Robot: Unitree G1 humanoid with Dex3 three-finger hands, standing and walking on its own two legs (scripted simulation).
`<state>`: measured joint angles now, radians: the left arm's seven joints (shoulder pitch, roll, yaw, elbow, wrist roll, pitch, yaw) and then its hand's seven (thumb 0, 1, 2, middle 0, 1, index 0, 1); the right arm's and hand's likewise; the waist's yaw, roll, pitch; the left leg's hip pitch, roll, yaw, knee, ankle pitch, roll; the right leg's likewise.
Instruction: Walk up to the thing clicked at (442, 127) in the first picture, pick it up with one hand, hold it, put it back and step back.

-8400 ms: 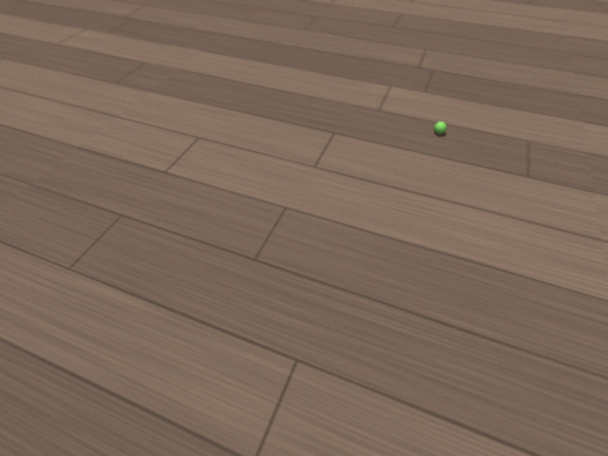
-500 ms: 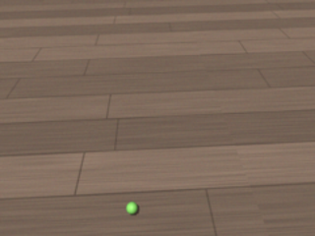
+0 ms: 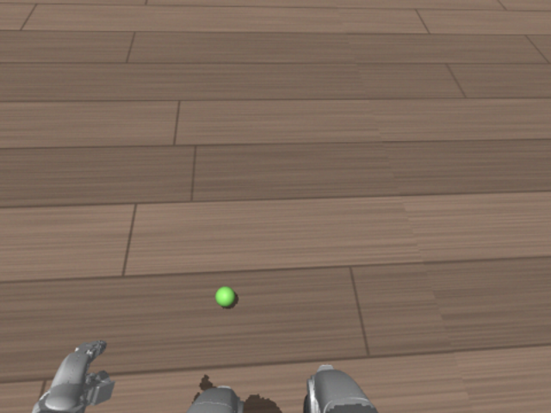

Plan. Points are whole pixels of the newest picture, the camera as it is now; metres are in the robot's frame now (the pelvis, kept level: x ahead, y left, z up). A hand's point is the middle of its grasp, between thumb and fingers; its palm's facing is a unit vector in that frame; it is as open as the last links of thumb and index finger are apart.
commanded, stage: walk up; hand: left
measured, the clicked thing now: (225, 296) +0.49 +0.17 -0.71
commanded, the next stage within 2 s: stand in 1.84 s
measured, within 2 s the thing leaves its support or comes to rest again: neither
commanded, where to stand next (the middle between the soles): +0.14 -0.06 m, yaw -1 degrees
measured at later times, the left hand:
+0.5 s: hand out of the picture +0.00 +0.22 -0.11, palm faces -0.05 -0.90 -0.42, open 7.4 cm
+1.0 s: hand out of the picture -0.19 +0.23 -0.14, palm faces -0.01 -0.92 -0.39, open 7.4 cm
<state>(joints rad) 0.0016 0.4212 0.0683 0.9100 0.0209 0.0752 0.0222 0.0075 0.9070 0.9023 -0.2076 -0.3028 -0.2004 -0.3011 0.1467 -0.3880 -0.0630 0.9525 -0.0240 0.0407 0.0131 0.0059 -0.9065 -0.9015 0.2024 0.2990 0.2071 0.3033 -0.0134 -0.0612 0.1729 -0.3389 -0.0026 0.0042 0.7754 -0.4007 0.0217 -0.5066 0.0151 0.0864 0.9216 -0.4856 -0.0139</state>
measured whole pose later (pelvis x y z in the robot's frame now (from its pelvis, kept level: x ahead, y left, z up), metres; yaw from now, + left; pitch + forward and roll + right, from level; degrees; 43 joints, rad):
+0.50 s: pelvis -0.11 -0.04 +0.02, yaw -3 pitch -1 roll +2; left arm 0.16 0.34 0.07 0.83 0.03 0.05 0.01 0.01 0.90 0.90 -0.21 -0.30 -0.20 -0.30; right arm 0.13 -0.42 -0.04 0.86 0.01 0.05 -0.05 0.01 -0.91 -0.90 0.20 0.30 0.21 0.30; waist 0.01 0.03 0.14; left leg -0.50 -0.09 -0.13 1.16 -0.51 -0.01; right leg -0.28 -0.01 0.03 0.66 -0.35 -0.02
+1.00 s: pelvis -0.24 -0.04 +0.01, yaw -2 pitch -3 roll -2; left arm 0.25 0.38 0.08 0.96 0.02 0.00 0.00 0.01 0.91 0.90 -0.21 -0.30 -0.20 -0.30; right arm 0.13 -0.38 -0.04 0.86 -0.04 0.03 0.01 0.01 -0.90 -0.90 0.21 0.30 0.21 0.30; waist 0.02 0.03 0.11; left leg -0.36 0.06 0.00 0.68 -0.28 0.01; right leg -0.17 0.04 0.02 0.59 -0.37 -0.01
